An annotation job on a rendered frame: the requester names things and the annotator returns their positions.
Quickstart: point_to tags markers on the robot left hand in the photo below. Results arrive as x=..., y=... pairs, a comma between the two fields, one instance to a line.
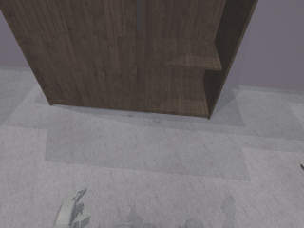
x=69, y=211

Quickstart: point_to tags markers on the wardrobe door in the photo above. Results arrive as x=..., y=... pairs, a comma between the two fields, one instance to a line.
x=100, y=56
x=38, y=48

